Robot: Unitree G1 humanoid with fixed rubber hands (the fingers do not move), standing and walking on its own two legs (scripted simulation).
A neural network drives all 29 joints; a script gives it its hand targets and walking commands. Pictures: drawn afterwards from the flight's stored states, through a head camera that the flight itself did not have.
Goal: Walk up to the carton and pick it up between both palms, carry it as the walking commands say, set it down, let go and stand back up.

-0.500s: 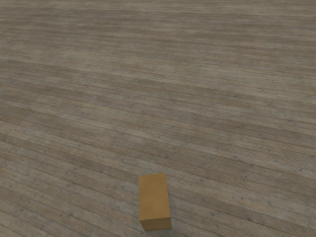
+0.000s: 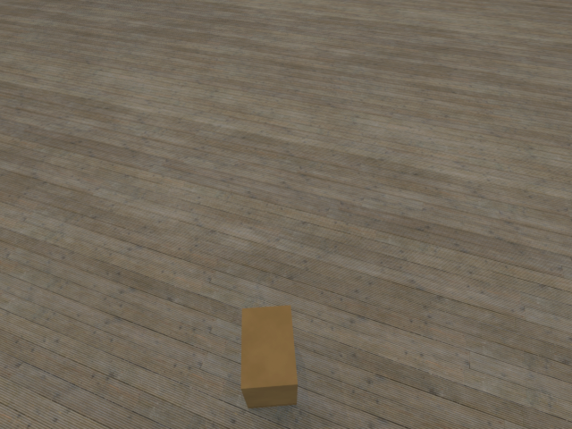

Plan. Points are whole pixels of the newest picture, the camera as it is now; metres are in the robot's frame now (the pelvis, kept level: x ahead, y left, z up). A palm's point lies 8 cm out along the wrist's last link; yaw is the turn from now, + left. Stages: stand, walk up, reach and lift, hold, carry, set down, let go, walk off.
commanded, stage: walk up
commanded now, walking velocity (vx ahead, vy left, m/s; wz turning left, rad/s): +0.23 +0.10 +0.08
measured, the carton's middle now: (269, 356) +0.46 +0.08 -0.67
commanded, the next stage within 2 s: stand in 0.82 s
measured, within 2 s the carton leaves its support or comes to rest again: neither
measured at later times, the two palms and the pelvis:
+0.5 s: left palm out of the picture +0.08 +0.28 -0.16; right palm out of the picture +0.06 -0.14 -0.16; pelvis +0.07 +0.06 -0.01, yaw +1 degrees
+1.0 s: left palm out of the picture +0.08 +0.28 -0.15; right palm out of the picture +0.09 -0.15 -0.15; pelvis +0.10 +0.06 +0.00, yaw +3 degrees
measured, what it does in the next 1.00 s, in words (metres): walks ahead: left foot, then right foot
